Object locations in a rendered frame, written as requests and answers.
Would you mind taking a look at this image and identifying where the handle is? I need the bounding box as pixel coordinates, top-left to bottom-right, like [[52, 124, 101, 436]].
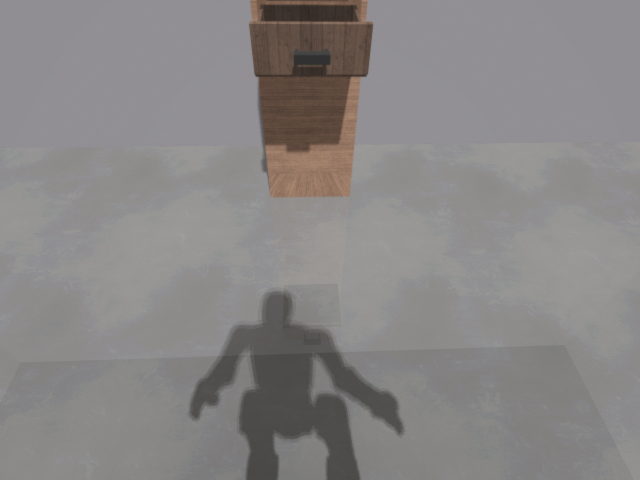
[[294, 49, 331, 65]]

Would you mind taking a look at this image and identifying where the drawer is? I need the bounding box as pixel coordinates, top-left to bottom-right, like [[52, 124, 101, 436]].
[[249, 4, 373, 77]]

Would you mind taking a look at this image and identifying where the cabinet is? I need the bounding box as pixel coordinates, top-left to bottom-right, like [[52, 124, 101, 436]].
[[250, 0, 368, 198]]

